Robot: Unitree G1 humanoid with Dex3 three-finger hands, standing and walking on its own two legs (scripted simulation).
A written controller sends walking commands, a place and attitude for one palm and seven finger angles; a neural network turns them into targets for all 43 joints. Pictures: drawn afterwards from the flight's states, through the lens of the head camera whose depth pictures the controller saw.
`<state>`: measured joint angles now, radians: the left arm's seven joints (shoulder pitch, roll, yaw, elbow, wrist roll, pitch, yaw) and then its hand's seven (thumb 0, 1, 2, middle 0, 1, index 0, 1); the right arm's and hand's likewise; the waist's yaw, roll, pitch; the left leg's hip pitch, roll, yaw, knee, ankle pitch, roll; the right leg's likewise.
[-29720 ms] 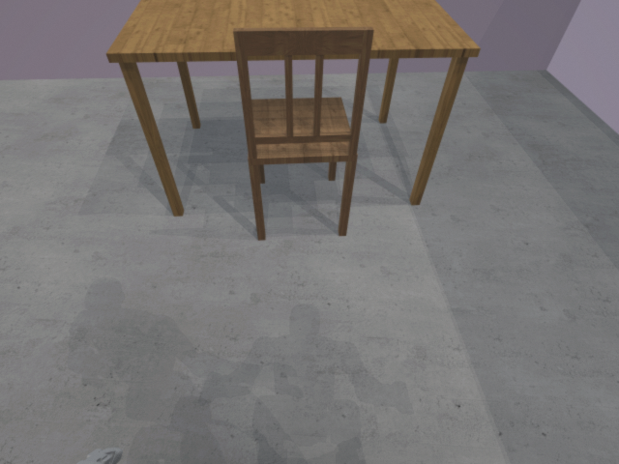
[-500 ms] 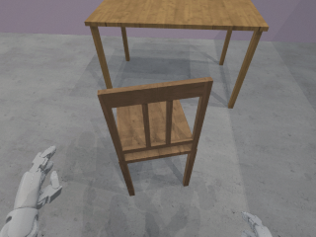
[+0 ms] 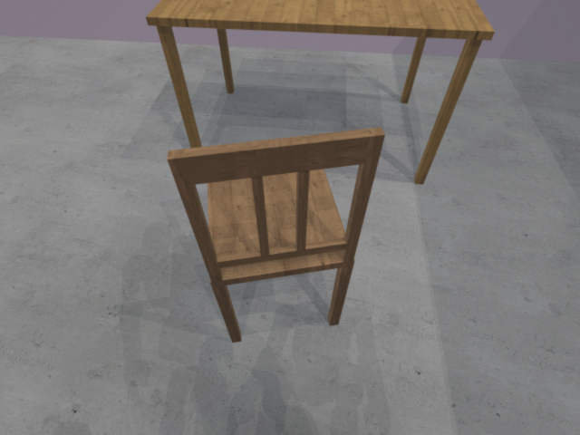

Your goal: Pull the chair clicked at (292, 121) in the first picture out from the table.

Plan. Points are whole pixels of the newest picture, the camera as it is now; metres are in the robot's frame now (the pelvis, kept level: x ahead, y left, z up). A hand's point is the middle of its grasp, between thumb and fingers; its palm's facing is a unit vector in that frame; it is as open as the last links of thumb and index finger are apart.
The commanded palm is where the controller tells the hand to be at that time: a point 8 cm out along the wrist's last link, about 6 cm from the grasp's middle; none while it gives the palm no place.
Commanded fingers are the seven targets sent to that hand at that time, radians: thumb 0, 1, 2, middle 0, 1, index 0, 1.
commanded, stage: let the arm hang, fingers relaxed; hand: left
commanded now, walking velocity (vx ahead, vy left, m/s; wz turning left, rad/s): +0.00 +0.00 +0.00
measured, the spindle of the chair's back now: (261, 218) +0.55 +0.10 -0.12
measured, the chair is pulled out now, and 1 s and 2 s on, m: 0.66 0.66 0.66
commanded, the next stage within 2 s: look to check the result in 0.50 s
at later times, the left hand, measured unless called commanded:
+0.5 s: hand out of the picture -0.01 +0.14 -0.17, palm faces +0.03 -0.99 -0.17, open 7.3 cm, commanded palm none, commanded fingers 0.00 0.90 0.90 -0.20 -0.30 -0.20 -0.30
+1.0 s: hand out of the picture +0.00 +0.14 -0.17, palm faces +0.04 -0.98 -0.17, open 7.4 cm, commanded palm none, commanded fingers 0.00 0.90 0.90 -0.20 -0.30 -0.20 -0.30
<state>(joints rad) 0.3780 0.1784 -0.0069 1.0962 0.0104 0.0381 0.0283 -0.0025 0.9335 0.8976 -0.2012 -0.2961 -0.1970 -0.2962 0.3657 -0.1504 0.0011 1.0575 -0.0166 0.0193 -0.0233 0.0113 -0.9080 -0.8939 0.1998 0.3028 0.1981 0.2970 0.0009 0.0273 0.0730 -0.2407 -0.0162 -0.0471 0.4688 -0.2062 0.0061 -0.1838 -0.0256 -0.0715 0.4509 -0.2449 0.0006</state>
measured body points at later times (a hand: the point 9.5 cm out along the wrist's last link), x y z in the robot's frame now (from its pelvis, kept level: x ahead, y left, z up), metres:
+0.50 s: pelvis +0.00 -0.01 +0.00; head +0.01 -0.02 +0.45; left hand -0.01 +0.20 -0.16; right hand -0.02 -0.22 -0.16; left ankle +0.03 +0.12 -0.74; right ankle +0.00 -0.12 -0.74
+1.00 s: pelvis +0.01 -0.02 +0.00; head +0.02 -0.02 +0.45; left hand +0.00 +0.19 -0.16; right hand -0.01 -0.23 -0.16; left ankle +0.03 +0.12 -0.74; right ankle +0.00 -0.12 -0.74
